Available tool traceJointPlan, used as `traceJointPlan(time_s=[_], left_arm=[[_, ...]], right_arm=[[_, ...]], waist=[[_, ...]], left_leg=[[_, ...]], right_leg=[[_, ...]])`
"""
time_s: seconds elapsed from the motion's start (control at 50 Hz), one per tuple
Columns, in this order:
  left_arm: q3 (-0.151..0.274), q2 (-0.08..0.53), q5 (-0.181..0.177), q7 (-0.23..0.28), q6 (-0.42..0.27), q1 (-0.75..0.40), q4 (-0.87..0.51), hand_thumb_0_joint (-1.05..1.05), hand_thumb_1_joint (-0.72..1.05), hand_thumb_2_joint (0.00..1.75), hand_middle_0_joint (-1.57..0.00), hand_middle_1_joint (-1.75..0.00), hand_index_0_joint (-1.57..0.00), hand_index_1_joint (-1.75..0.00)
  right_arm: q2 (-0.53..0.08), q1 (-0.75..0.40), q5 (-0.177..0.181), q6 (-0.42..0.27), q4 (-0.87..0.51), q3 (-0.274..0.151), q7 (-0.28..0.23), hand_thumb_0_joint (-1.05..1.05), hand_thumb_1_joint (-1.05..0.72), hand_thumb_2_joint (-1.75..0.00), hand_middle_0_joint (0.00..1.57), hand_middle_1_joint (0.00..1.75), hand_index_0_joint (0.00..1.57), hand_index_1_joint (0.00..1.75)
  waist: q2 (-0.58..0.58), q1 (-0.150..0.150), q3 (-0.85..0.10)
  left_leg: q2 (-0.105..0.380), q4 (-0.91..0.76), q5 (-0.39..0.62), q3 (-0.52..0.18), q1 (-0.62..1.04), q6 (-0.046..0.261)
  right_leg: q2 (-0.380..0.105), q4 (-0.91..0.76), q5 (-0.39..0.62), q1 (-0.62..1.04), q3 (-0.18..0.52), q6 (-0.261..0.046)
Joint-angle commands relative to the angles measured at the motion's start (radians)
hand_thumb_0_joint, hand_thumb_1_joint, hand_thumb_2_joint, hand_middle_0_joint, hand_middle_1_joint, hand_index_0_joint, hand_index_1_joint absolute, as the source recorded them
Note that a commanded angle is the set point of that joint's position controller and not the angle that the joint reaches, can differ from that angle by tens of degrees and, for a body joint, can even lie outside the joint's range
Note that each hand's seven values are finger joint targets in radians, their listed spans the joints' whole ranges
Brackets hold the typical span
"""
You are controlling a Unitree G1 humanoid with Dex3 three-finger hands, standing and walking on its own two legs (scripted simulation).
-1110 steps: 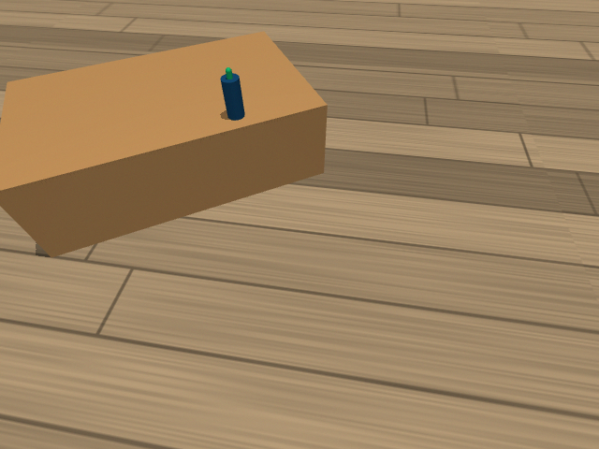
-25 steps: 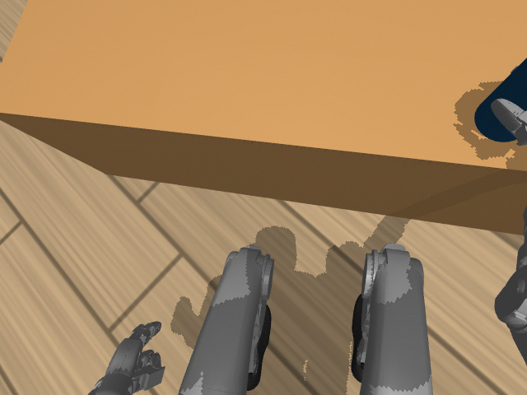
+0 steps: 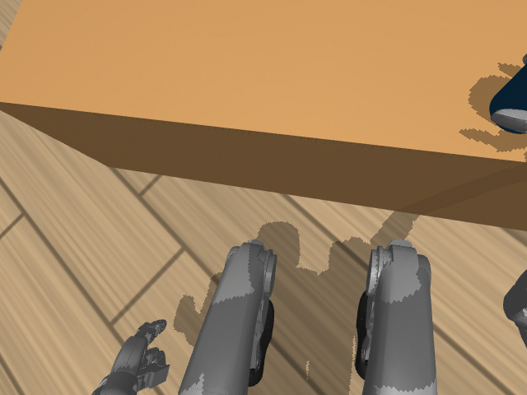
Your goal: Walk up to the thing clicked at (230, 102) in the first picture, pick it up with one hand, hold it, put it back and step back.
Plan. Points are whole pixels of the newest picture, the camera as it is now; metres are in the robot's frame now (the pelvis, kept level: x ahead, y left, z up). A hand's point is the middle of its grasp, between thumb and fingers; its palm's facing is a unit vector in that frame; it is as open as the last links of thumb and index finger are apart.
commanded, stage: open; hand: right
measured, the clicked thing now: out of the picture +0.49 -0.32 +0.05
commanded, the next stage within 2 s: withdraw in 0.06 s
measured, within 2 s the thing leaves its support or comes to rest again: neither
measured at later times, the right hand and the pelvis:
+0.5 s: hand out of the picture +0.49 -0.35 +0.11, palm faces +0.41 +0.91 -0.03, open 16.5 cm; pelvis +0.01 -0.01 +0.05, yaw -1 degrees
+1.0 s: hand out of the picture +0.43 -0.45 +0.23, palm faces +0.58 +0.74 -0.34, open 17.4 cm; pelvis +0.05 -0.03 +0.23, yaw -6 degrees
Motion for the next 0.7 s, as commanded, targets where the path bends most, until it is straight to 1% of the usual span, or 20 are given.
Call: traceJointPlan(time_s=[0.0, 0.06, 0.1, 0.12, 0.16, 0.28, 0.3, 0.32, 0.36, 0.4, 0.48, 0.5, 0.52, 0.54, 0.58, 0.6, 0.62, 0.64, 0.66, 0.68], left_arm=[[0.084, 0.212, 0.001, 0.023, -0.024, 0.144, -0.039, 0.00, 0.89, 0.89, -0.20, -0.30, -0.20, -0.30], [0.089, 0.219, 0.000, 0.022, -0.023, 0.139, -0.037, 0.00, 0.88, 0.90, -0.20, -0.31, -0.20, -0.31], [0.092, 0.218, 0.002, 0.021, -0.021, 0.150, -0.041, 0.00, 0.88, 0.90, -0.20, -0.30, -0.20, -0.31], [0.088, 0.208, 0.002, 0.018, -0.021, 0.148, -0.038, 0.00, 0.88, 0.89, -0.20, -0.30, -0.20, -0.31], [0.091, 0.209, 0.005, 0.018, -0.020, 0.154, -0.036, 0.00, 0.91, 0.87, -0.19, -0.29, -0.20, -0.28], [0.113, 0.228, -0.009, 0.025, -0.009, 0.153, -0.063, 0.00, 0.90, 0.88, -0.19, -0.29, -0.20, -0.29], [0.118, 0.234, -0.012, 0.029, -0.005, 0.157, -0.064, 0.00, 0.91, 0.87, -0.19, -0.29, -0.20, -0.28], [0.105, 0.208, -0.015, 0.030, -0.002, 0.160, -0.064, 0.00, 0.91, 0.87, -0.19, -0.29, -0.20, -0.28], [0.112, 0.227, -0.028, 0.038, -0.001, 0.152, -0.065, 0.00, 0.90, 0.88, -0.19, -0.29, -0.20, -0.29], [0.102, 0.216, -0.038, 0.045, 0.001, 0.167, -0.074, 0.00, 0.91, 0.87, -0.19, -0.29, -0.20, -0.28], [0.103, 0.217, -0.052, 0.053, -0.011, 0.170, -0.055, 0.00, 0.90, 0.87, -0.19, -0.29, -0.20, -0.28], [0.092, 0.209, -0.058, 0.053, -0.017, 0.165, -0.061, 0.00, 0.90, 0.87, -0.19, -0.29, -0.20, -0.28], [0.093, 0.213, -0.062, 0.053, -0.021, 0.163, -0.069, 0.00, 0.90, 0.87, -0.19, -0.29, -0.20, -0.28], [0.092, 0.217, -0.064, 0.051, -0.025, 0.161, -0.066, 0.00, 0.90, 0.87, -0.19, -0.29, -0.20, -0.27], [0.093, 0.215, -0.071, 0.046, -0.035, 0.163, -0.081, 0.00, 0.90, 0.86, -0.18, -0.28, -0.20, -0.27], [0.093, 0.219, -0.077, 0.043, -0.041, 0.168, -0.080, 0.00, 0.89, 0.89, -0.20, -0.30, -0.20, -0.29], [0.090, 0.210, -0.079, 0.038, -0.011, 0.196, -0.074, 0.00, 0.88, 0.90, -0.20, -0.30, -0.20, -0.31], [0.090, 0.207, -0.085, 0.032, 0.004, 0.202, -0.094, 0.00, 0.88, 0.91, -0.21, -0.31, -0.20, -0.31], [0.075, 0.187, -0.090, 0.026, 0.006, 0.188, -0.108, 0.00, 0.88, 0.90, -0.21, -0.30, -0.20, -0.31], [0.085, 0.197, -0.089, 0.025, 0.013, 0.206, -0.107, 0.00, 0.88, 0.91, -0.20, -0.30, -0.20, -0.31]], right_arm=[[-0.291, -0.341, 0.022, -0.072, -0.256, -0.017, -0.014, 0.00, 0.50, -0.19, 0.50, 0.35, 0.51, 0.35], [-0.285, -0.317, 0.016, -0.071, -0.250, -0.013, -0.022, 0.00, 0.45, -0.24, 0.41, 0.35, 0.42, 0.35], [-0.278, -0.295, 0.016, -0.067, -0.241, -0.023, -0.028, 0.00, 0.42, -0.28, 0.38, 0.35, 0.39, 0.35], [-0.243, -0.278, 0.018, -0.064, -0.226, -0.002, -0.024, 0.00, 0.40, -0.28, 0.37, 0.35, 0.38, 0.35], [-0.236, -0.300, 0.025, -0.067, -0.259, -0.003, -0.024, 0.00, 0.38, -0.32, 0.32, 0.35, 0.33, 0.35], [-0.366, -0.332, 0.008, -0.044, -0.394, -0.058, -0.042, 0.00, 0.43, -0.12, 0.15, 0.13, 0.15, 0.13], [-0.380, -0.350, 0.008, -0.034, -0.409, -0.065, -0.047, 0.00, 0.44, -0.11, 0.15, 0.13, 0.15, 0.13], [-0.357, -0.377, 0.015, -0.029, -0.455, -0.051, -0.046, 0.00, 0.46, -0.10, 0.13, 0.12, 0.13, 0.12], [-0.405, -0.352, 0.021, -0.003, -0.431, -0.085, -0.048, 0.00, 0.49, -0.09, 0.11, 0.10, 0.11, 0.10], [-0.442, -0.352, 0.008, 0.019, -0.418, -0.090, -0.047, 0.00, 0.51, -0.09, 0.11, 0.10, 0.11, 0.10], [-0.345, -0.212, 0.019, 0.075, -0.200, -0.044, -0.005, 0.00, 0.55, -0.06, 0.07, 0.07, 0.08, 0.07], [-0.347, -0.199, 0.026, 0.079, -0.194, -0.048, 0.009, 0.00, 0.55, -0.07, 0.07, 0.08, 0.08, 0.08], [-0.364, -0.192, 0.028, 0.085, -0.214, -0.051, 0.022, 0.00, 0.55, -0.06, 0.06, 0.07, 0.07, 0.07], [-0.359, -0.201, 0.035, 0.086, -0.218, -0.043, 0.038, 0.00, 0.56, -0.06, 0.06, 0.06, 0.07, 0.06], [-0.278, -0.157, 0.050, 0.097, -0.210, 0.003, 0.064, 0.00, 0.56, -0.05, 0.06, 0.05, 0.06, 0.05], [-0.260, -0.140, 0.062, 0.095, -0.216, 0.010, 0.076, 0.00, 0.48, -0.08, 0.05, 0.06, 0.06, 0.05], [-0.441, -0.062, -0.102, 0.171, -0.070, 0.004, 0.016, 0.00, 0.47, -0.08, 0.05, 0.06, 0.06, 0.06], [-0.414, -0.155, -0.082, 0.186, -0.206, 0.009, -0.037, 0.00, 0.49, -0.08, 0.05, 0.06, 0.06, 0.06], [-0.352, -0.205, -0.083, 0.194, -0.274, 0.070, -0.054, 0.00, 0.49, -0.08, 0.05, 0.06, 0.06, 0.06], [-0.385, -0.293, -0.094, 0.196, -0.354, 0.073, -0.072, 0.00, 0.51, -0.08, 0.05, 0.06, 0.06, 0.06]], waist=[[-0.216, -0.022, -0.672], [-0.243, -0.024, -0.646], [-0.213, -0.012, -0.664], [-0.204, -0.011, -0.641], [-0.205, -0.004, -0.658], [-0.263, -0.051, -0.797], [-0.262, -0.048, -0.800], [-0.270, -0.045, -0.808], [-0.272, -0.051, -0.769], [-0.255, -0.042, -0.750], [-0.139, 0.013, -0.559], [-0.126, 0.012, -0.531], [-0.141, -0.001, -0.545], [-0.156, 0.004, -0.537], [-0.161, 0.017, -0.546], [-0.154, 0.018, -0.528], [-0.167, -0.034, -0.534], [-0.191, -0.013, -0.553], [-0.224, -0.011, -0.594], [-0.252, -0.013, -0.644]], left_leg=[[-0.002, -0.289, 0.238, 0.044, 0.232, 0.055], [-0.003, -0.280, 0.224, 0.050, 0.203, 0.060], [-0.003, -0.287, 0.268, 0.049, 0.239, 0.054], [-0.005, -0.287, 0.267, 0.050, 0.223, 0.054], [-0.002, -0.292, 0.297, 0.047, 0.253, 0.051], [0.001, -0.338, 0.319, 0.029, 0.359, 0.051], [0.000, -0.357, 0.313, 0.027, 0.369, 0.051], [0.001, -0.369, 0.323, 0.024, 0.385, 0.051], [0.000, -0.398, 0.270, 0.029, 0.373, 0.055], [0.002, -0.447, 0.268, 0.022, 0.416, 0.051], [0.003, -0.531, 0.252, 0.014, 0.452, 0.040], [0.005, -0.551, 0.235, 0.015, 0.463, 0.040], [0.007, -0.561, 0.235, 0.010, 0.479, 0.044], [0.011, -0.565, 0.242, 0.013, 0.479, 0.045], [0.011, -0.585, 0.279, 0.022, 0.499, 0.046], [0.015, -0.589, 0.278, 0.027, 0.488, 0.047], [0.007, -0.650, 0.296, 0.018, 0.537, 0.049], [0.011, -0.678, 0.322, 0.014, 0.578, 0.045], [0.014, -0.691, 0.328, 0.011, 0.591, 0.046], [0.015, -0.719, 0.341, 0.007, 0.633, 0.047]], right_leg=[[0.004, -0.197, 0.118, 0.616, -0.084, -0.074], [0.006, -0.217, 0.114, 0.633, -0.080, -0.071], [0.004, -0.202, 0.147, 0.630, -0.077, -0.076], [0.002, -0.201, 0.146, 0.623, -0.079, -0.077], [0.004, -0.196, 0.168, 0.625, -0.079, -0.078], [0.001, -0.249, 0.214, 0.761, -0.090, -0.072], [0.001, -0.261, 0.207, 0.774, -0.092, -0.073], [0.001, -0.277, 0.222, 0.800, -0.092, -0.073], [0.005, -0.328, 0.172, 0.807, -0.085, -0.069], [0.005, -0.361, 0.158, 0.821, -0.091, -0.072], [0.007, -0.401, 0.105, 0.722, -0.091, -0.085], [0.009, -0.425, 0.086, 0.711, -0.088, -0.085], [0.008, -0.446, 0.093, 0.740, -0.087, -0.084], [0.009, -0.456, 0.107, 0.763, -0.082, -0.084], [0.010, -0.489, 0.155, 0.830, -0.073, -0.086], [0.009, -0.504, 0.157, 0.856, -0.063, -0.083], [0.007, -0.579, 0.199, 0.974, -0.080, -0.079], [0.007, -0.597, 0.207, 0.996, -0.078, -0.079], [0.002, -0.624, 0.219, 1.078, -0.072, -0.076], [0.008, -0.645, 0.233, 1.120, -0.074, -0.073]])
